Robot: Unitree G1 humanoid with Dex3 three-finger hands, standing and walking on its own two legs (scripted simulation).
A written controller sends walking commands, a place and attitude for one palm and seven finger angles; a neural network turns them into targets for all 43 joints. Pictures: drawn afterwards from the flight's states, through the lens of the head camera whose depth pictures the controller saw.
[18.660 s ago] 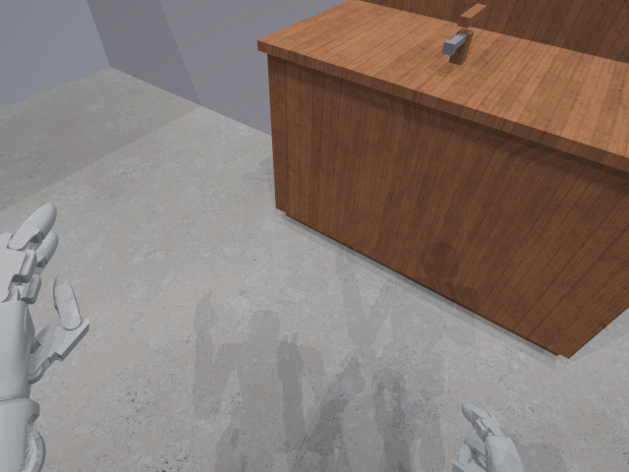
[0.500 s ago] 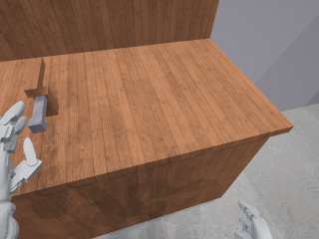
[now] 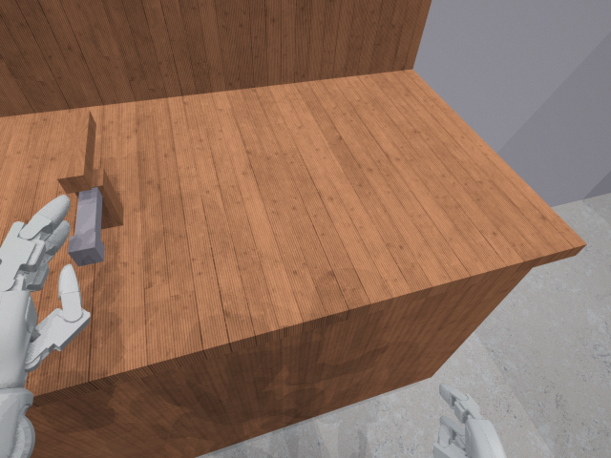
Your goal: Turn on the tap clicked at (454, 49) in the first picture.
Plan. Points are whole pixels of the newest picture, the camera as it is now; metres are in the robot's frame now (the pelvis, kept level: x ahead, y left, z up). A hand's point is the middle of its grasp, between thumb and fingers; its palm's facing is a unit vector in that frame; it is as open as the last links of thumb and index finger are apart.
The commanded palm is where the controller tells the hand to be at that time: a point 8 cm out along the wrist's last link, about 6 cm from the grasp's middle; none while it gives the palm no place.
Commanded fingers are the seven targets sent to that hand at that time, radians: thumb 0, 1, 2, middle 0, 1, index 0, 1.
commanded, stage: come to a stop and stand still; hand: left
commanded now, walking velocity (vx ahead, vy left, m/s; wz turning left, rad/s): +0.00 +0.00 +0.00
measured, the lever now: (87, 249) +0.31 +0.29 +0.11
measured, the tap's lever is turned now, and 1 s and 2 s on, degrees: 0 0 0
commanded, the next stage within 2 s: look again from close up in 0.16 s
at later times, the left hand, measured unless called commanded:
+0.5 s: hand (28, 318) +0.20 +0.27 +0.16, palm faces +0.41 -0.85 -0.32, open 7.4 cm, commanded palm +0.14 +0.30 +0.18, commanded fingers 0.00 0.90 0.90 -0.20 -0.30 -0.20 -0.30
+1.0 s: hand (81, 320) +0.20 +0.22 +0.17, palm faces +0.38 -0.86 -0.34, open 7.4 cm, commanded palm +0.14 +0.26 +0.18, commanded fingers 0.00 0.90 0.90 -0.20 -0.30 -0.20 -0.30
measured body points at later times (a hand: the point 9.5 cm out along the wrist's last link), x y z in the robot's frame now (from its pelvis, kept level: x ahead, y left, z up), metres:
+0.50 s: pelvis -0.02 +0.02 +0.00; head +0.00 +0.05 +0.45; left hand +0.17 +0.31 +0.18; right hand +0.17 -0.19 -0.06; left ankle -0.04 +0.08 -0.74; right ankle +0.04 -0.11 -0.74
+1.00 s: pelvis -0.03 -0.02 +0.00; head +0.00 +0.00 +0.45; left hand +0.17 +0.26 +0.19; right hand +0.16 -0.24 -0.07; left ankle -0.04 +0.08 -0.74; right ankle +0.04 -0.11 -0.74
